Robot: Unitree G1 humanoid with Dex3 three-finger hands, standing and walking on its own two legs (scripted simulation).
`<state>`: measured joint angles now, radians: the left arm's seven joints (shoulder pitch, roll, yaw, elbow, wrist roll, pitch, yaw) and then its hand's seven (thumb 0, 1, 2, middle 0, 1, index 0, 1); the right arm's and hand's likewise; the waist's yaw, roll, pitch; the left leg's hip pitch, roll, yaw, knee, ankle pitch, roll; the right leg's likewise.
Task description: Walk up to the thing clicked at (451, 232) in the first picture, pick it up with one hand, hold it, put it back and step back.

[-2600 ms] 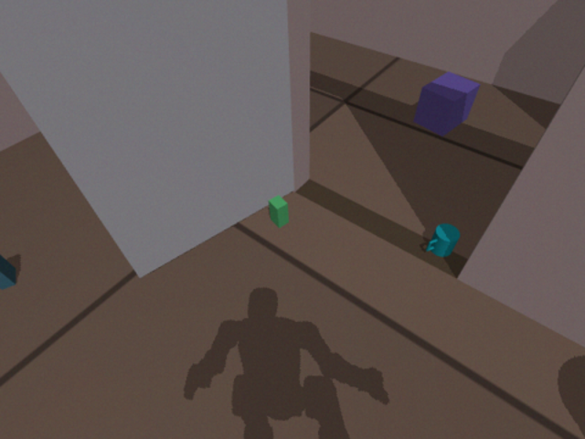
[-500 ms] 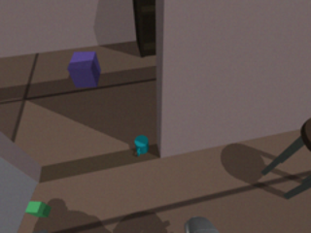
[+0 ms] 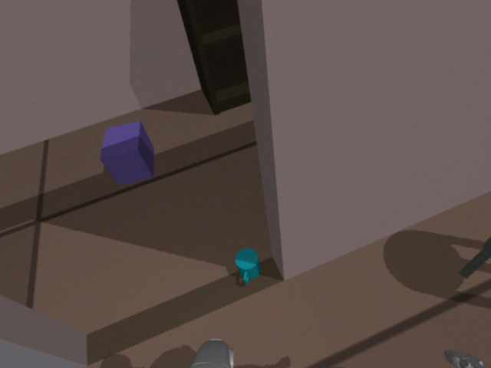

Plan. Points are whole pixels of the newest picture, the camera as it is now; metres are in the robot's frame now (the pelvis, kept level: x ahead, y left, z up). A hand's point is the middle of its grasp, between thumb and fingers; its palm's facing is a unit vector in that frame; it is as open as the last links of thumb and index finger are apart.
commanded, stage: walk up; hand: left
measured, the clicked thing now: (247, 267) +0.59 +0.14 -0.70
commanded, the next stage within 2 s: none
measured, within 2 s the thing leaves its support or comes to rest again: neither
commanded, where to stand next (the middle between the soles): +0.16 +0.06 m, yaw -22 degrees
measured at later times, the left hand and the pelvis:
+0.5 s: hand (99, 332) +0.21 +0.37 -0.15, palm faces -0.28 -0.88 -0.39, open 7.4 cm; pelvis +0.07 +0.11 -0.01, yaw -13 degrees
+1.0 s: hand (141, 305) +0.27 +0.29 -0.15, palm faces -0.36 -0.85 -0.38, open 7.4 cm; pelvis +0.06 +0.08 -0.02, yaw -22 degrees
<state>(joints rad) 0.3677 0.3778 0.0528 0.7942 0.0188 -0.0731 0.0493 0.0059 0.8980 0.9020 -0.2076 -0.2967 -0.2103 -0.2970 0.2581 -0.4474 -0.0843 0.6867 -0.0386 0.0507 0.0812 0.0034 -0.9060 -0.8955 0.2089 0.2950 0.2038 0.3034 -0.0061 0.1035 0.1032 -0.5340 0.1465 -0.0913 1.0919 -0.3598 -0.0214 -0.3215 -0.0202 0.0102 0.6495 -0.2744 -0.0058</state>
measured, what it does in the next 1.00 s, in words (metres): steps to the left, turning right: left foot, then right foot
